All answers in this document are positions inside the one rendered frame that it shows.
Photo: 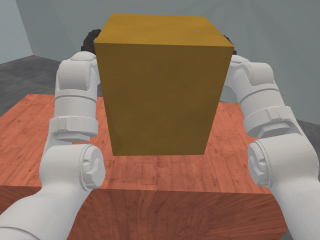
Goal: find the robot right forearm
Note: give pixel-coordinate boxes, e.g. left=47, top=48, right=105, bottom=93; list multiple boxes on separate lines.
left=223, top=55, right=320, bottom=176

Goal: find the carton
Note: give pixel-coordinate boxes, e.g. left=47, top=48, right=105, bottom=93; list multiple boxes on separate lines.
left=94, top=13, right=235, bottom=156

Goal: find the right robot hand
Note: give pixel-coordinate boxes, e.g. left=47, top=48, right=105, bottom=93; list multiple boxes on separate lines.
left=224, top=35, right=237, bottom=55

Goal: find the left robot hand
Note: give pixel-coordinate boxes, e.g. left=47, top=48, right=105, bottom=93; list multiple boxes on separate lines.
left=81, top=29, right=102, bottom=55

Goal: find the pedestal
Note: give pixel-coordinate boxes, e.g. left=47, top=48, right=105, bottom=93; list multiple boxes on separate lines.
left=0, top=94, right=288, bottom=240

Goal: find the robot left forearm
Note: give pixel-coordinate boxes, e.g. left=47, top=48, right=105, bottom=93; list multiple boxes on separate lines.
left=39, top=51, right=101, bottom=182

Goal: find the right robot upper arm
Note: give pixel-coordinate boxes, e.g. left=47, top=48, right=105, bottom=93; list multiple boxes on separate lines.
left=247, top=133, right=320, bottom=240

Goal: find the left robot upper arm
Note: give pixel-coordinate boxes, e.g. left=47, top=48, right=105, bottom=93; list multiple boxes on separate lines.
left=0, top=144, right=106, bottom=240

